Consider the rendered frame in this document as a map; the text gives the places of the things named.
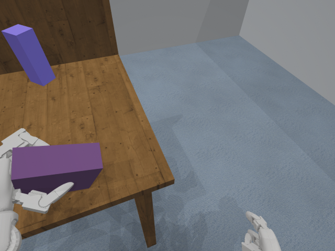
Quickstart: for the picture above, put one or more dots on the left robot forearm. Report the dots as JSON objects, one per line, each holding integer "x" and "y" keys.
{"x": 10, "y": 236}

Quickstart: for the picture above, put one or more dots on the right robot hand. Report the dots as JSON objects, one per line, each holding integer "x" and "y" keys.
{"x": 265, "y": 240}

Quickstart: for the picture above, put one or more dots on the table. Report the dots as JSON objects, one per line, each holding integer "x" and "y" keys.
{"x": 91, "y": 100}

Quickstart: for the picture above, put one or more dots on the left robot hand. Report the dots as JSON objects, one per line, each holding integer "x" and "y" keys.
{"x": 35, "y": 201}

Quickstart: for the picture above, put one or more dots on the sponge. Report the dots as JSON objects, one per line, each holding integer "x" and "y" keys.
{"x": 45, "y": 168}

